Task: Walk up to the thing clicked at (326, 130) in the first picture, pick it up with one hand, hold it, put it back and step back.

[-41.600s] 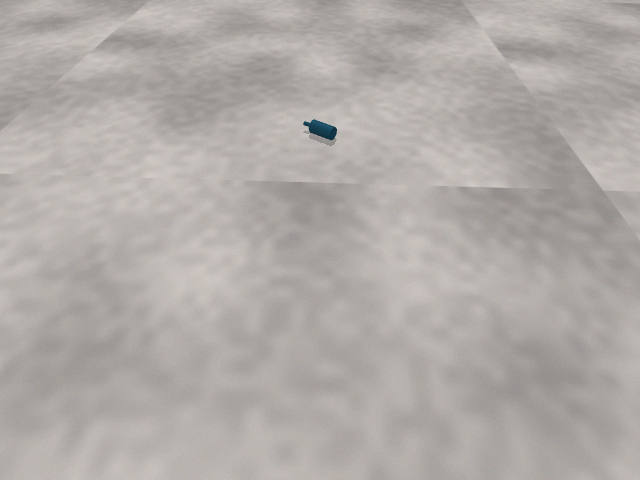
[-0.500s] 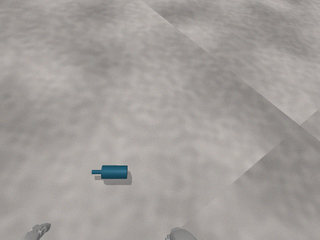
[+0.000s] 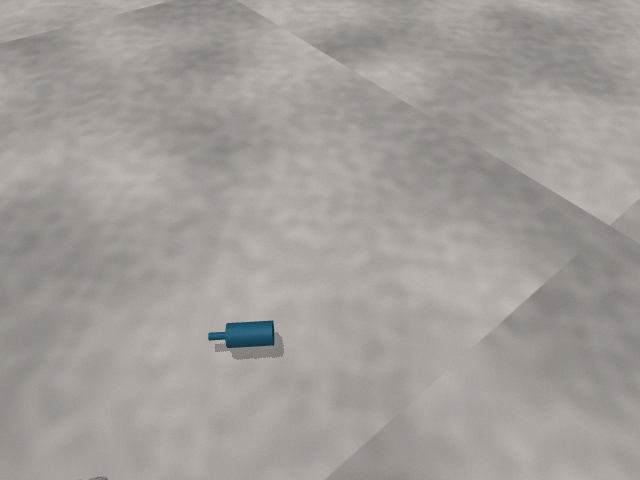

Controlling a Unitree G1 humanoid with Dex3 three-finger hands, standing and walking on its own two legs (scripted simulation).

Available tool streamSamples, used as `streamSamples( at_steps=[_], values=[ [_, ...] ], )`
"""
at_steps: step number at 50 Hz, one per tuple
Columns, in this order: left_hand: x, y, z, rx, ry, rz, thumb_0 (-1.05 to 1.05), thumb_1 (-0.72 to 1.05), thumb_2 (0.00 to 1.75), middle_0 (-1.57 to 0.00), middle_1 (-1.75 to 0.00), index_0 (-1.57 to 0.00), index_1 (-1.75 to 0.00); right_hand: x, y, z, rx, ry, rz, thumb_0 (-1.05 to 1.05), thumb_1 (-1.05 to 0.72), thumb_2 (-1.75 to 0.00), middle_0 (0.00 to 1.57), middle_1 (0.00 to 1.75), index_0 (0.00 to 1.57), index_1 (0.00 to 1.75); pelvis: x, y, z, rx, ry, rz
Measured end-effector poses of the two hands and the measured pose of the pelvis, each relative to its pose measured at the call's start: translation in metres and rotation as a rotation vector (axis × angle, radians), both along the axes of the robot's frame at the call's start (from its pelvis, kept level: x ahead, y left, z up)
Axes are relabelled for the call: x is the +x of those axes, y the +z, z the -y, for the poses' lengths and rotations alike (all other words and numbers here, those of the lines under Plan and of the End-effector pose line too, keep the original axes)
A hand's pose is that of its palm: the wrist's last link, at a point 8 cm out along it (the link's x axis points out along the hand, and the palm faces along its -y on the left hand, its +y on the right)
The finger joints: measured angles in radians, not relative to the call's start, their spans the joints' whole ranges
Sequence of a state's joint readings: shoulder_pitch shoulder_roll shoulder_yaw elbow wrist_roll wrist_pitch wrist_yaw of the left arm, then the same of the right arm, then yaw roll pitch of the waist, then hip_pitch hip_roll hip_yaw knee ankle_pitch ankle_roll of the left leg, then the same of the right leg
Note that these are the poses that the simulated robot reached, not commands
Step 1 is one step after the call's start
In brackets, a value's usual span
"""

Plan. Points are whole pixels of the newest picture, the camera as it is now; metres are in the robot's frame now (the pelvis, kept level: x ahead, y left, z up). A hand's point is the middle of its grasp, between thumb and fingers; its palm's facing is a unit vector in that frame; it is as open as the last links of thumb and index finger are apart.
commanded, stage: step back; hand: left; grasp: from above
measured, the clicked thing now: (241, 334) +0.67 +0.30 -0.72
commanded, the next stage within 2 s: none
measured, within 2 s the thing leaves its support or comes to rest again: neither
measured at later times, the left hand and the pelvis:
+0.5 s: hand out of the picture -0.07 +0.27 -0.15, palm faces +0.03 -0.93 -0.38, open 7.4 cm; pelvis -0.16 -0.01 +0.00, yaw +0 degrees
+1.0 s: hand out of the picture -0.21 +0.21 -0.16, palm faces +0.06 -0.92 -0.38, open 7.4 cm; pelvis -0.34 -0.06 -0.01, yaw +4 degrees
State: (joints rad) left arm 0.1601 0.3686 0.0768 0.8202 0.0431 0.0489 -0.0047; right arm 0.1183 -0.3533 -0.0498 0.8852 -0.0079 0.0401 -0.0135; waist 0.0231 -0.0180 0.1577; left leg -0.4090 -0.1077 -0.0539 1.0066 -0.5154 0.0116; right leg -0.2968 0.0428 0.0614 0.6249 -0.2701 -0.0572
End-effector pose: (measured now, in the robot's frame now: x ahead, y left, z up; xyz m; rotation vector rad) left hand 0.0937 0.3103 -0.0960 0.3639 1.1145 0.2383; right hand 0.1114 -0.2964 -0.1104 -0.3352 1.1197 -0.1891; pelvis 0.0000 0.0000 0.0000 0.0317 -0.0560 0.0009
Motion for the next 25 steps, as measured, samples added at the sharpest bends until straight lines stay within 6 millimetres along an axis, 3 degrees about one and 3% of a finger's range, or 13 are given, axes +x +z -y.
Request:
streamSamples(
  at_steps=[5, 10, 13, 17, 25],
  values=[
    [-0.015, 0.003, 0.005, -0.011, -0.007, 0.040, 0.01, 0.90, 0.90, -0.20, -0.30, -0.20, -0.30, -0.038, 0.006, 0.011, -0.051, 0.024, -0.043, 0.01, -0.90, -0.90, 0.21, 0.30, 0.20, 0.30, -0.031, 0.003, -0.001, 0.001, 0.019, -0.032],
    [-0.037, -0.010, 0.001, -0.038, -0.022, 0.078, 0.01, 0.90, 0.90, -0.20, -0.30, -0.21, -0.30, -0.082, 0.004, 0.014, -0.105, 0.041, -0.078, 0.01, -0.90, -0.90, 0.21, 0.29, 0.20, 0.30, -0.068, -0.007, -0.009, -0.024, 0.062, -0.027],
    [-0.060, -0.021, -0.003, -0.059, -0.014, 0.065, 0.01, 0.90, 0.90, -0.20, -0.30, -0.20, -0.30, -0.112, 0.007, 0.006, -0.111, 0.035, -0.088, 0.01, -0.91, -0.90, 0.21, 0.29, 0.20, 0.30, -0.091, -0.010, -0.011, 0.010, 0.046, 0.002],
    [-0.098, -0.018, -0.005, -0.071, 0.016, 0.012, 0.01, 0.91, 0.90, -0.20, -0.30, -0.20, -0.30, -0.146, 0.020, 0.003, -0.106, 0.028, -0.091, 0.01, -0.90, -0.90, 0.21, 0.30, 0.20, 0.30, -0.110, 0.001, -0.009, -0.052, 0.057, 0.003],
    [-0.175, -0.019, -0.006, -0.027, 0.046, -0.060, 0.01, 0.91, 0.90, -0.20, -0.30, -0.20, -0.30, -0.165, 0.028, 0.021, -0.114, 0.053, -0.001, 0.01, -0.90, -0.90, 0.21, 0.30, 0.20, 0.30, -0.160, 0.000, 0.012, -0.051, 0.004, -0.024]
  ],
)
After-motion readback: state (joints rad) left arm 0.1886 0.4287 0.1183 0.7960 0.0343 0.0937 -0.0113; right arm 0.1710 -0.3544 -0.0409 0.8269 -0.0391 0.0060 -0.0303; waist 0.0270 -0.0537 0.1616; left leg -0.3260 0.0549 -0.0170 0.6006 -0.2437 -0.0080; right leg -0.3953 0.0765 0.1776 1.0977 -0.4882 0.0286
